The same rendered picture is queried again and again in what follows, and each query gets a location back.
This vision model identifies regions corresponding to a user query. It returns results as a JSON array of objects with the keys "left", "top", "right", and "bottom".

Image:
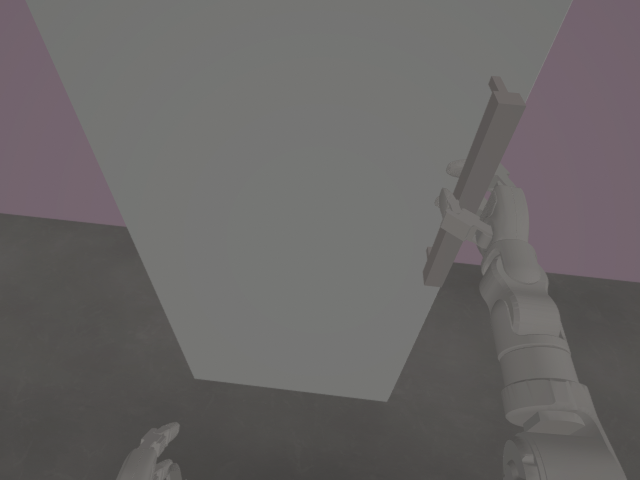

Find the robot left hand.
[{"left": 116, "top": 422, "right": 187, "bottom": 480}]

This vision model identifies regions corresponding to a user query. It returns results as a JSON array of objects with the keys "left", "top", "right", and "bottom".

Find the fridge door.
[{"left": 25, "top": 0, "right": 572, "bottom": 402}]

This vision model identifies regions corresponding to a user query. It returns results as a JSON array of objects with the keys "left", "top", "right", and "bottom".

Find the robot right hand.
[{"left": 434, "top": 159, "right": 529, "bottom": 257}]

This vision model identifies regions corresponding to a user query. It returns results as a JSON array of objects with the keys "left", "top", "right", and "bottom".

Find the robot right upper arm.
[{"left": 503, "top": 432, "right": 624, "bottom": 480}]

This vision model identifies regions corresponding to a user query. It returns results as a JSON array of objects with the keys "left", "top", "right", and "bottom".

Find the robot right forearm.
[{"left": 479, "top": 239, "right": 627, "bottom": 480}]

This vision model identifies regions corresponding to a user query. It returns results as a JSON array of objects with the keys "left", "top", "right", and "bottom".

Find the handle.
[{"left": 423, "top": 76, "right": 526, "bottom": 287}]

